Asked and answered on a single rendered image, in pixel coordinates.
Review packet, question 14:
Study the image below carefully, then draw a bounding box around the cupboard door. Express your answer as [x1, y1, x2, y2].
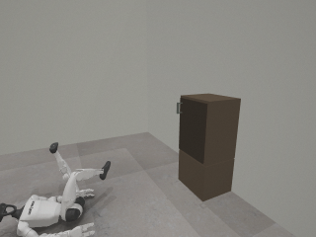
[179, 98, 207, 164]

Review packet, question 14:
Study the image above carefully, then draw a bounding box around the left robot thigh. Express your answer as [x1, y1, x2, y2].
[62, 172, 86, 205]

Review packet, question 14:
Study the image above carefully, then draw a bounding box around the left robot upper arm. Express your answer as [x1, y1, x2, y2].
[28, 195, 56, 202]

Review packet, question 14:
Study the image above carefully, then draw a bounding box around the right robot upper arm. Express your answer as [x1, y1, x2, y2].
[17, 221, 47, 237]

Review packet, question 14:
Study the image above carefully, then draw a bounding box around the robot thigh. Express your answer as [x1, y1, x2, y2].
[61, 171, 80, 222]
[62, 172, 86, 205]

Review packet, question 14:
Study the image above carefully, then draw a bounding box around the right robot thigh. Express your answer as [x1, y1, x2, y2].
[61, 171, 80, 222]

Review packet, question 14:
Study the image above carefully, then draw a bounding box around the left robot forearm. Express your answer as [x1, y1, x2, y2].
[56, 196, 62, 203]

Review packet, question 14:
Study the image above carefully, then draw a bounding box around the handle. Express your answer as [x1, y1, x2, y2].
[176, 102, 182, 114]

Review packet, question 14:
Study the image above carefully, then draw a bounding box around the robot right hand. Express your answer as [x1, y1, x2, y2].
[70, 222, 95, 237]

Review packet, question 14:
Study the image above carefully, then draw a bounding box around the robot left hand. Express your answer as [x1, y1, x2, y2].
[80, 189, 94, 198]

